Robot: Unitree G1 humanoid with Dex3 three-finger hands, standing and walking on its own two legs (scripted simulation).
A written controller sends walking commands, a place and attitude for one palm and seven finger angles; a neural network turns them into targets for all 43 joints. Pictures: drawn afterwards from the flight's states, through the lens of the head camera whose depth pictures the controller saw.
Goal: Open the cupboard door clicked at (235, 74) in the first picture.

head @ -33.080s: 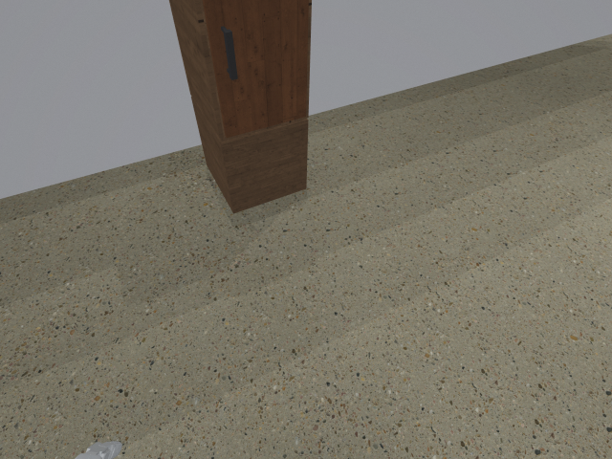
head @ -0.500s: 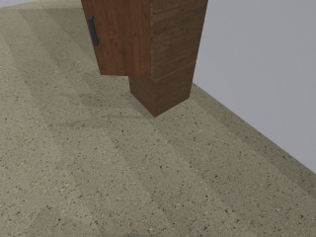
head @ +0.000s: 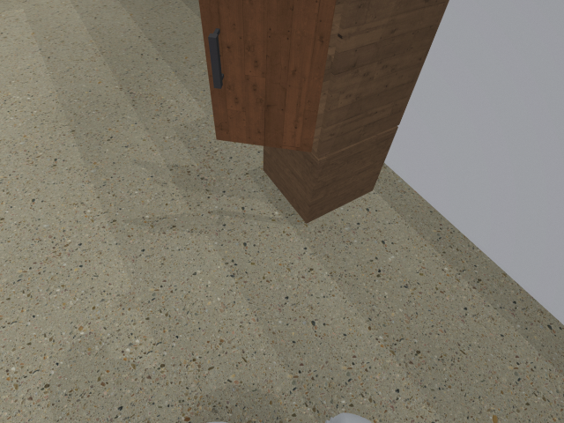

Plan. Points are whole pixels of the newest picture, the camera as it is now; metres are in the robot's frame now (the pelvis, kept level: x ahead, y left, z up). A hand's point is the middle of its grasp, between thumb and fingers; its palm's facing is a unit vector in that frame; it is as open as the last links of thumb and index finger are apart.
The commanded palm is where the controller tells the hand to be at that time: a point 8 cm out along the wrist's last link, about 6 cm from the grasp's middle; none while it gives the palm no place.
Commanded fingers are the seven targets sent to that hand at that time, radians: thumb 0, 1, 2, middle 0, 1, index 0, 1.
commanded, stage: take the last steps up to it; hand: left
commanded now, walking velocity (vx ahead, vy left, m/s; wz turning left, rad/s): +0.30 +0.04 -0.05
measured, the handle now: (217, 59) +0.97 +0.26 -0.03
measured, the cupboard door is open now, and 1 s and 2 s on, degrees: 50 50 50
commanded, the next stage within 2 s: come to a stop and stand still in 0.92 s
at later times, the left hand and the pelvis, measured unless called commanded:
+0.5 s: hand (172, 380) +0.19 +0.19 -0.15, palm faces +0.05 -0.98 -0.20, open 7.2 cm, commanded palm none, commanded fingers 0.00 0.90 0.90 -0.20 -0.30 -0.20 -0.30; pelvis +0.18 +0.01 +0.02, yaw -1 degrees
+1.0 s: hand (192, 243) +0.46 +0.22 -0.16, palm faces -0.06 -0.98 -0.20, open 7.4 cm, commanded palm none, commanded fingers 0.00 0.90 0.90 -0.20 -0.30 -0.20 -0.30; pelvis +0.35 +0.04 +0.00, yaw -3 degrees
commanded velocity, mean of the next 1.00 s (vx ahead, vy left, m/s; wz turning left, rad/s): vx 0.26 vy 0.03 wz -0.02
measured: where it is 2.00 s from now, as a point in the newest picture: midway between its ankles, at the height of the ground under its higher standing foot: (269, 354)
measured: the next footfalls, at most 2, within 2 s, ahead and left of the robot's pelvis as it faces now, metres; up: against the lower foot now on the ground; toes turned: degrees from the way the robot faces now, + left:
right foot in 0.20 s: +0.18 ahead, -0.10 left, +0.00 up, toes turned -8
left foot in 0.62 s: +0.35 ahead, +0.16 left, +0.00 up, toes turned +5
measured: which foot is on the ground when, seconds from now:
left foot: down 0.00-0.22, up 0.24-0.60, down 0.62-1.00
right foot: up 0.00-0.18, down 0.20-0.62, up 0.64-1.00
